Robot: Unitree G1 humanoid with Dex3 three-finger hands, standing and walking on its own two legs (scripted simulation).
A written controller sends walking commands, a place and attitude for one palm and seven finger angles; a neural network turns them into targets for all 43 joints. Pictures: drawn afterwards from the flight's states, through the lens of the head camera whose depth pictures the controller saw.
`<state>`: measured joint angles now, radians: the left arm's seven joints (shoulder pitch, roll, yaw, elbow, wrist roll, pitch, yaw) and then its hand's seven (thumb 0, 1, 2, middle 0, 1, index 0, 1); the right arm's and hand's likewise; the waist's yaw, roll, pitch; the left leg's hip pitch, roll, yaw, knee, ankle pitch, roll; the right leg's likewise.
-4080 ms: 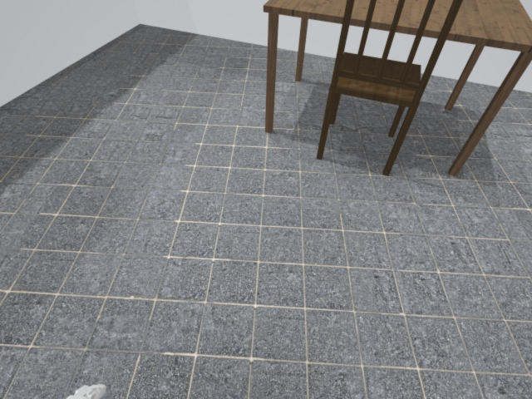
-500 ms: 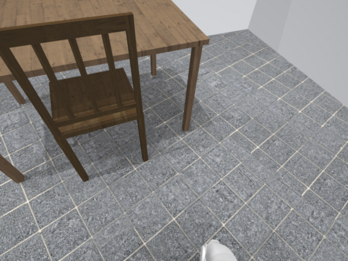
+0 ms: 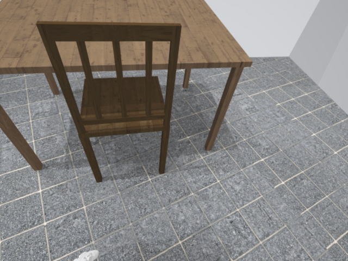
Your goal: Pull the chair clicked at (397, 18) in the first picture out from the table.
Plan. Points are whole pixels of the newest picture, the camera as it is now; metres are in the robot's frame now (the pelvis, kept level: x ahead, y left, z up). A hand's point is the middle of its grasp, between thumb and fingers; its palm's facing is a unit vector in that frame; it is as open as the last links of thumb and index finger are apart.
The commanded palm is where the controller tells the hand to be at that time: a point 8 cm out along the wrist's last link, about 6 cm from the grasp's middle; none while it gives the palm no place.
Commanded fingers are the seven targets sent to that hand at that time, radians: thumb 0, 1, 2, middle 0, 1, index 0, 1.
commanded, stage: turn to face it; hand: left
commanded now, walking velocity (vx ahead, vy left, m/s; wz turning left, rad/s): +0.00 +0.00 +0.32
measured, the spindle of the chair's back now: (120, 84) +0.70 +0.22 -0.03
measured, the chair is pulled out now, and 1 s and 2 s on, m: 0.00 0.00 0.00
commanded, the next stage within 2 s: take the last steps up to it in 0.32 s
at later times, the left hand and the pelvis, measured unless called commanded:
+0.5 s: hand out of the picture +0.02 +0.18 -0.14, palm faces +0.17 -0.95 -0.26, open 7.4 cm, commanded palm none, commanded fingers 0.00 0.90 0.90 -0.20 -0.30 -0.20 -0.30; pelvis +0.00 -0.03 +0.02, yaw +8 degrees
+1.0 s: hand out of the picture -0.06 +0.14 -0.16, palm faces +0.33 -0.93 -0.14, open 7.4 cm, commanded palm none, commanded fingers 0.00 0.90 0.90 -0.20 -0.30 -0.20 -0.30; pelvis +0.07 +0.01 +0.01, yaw +12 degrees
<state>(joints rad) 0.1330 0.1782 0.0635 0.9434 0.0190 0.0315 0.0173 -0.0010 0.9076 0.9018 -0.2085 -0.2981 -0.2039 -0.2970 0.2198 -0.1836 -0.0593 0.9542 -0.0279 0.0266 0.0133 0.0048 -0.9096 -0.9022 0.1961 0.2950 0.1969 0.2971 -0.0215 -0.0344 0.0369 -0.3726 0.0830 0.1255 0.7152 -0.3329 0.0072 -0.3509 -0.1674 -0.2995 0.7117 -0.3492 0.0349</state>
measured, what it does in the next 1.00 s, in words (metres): steps on the spot: right foot, then left foot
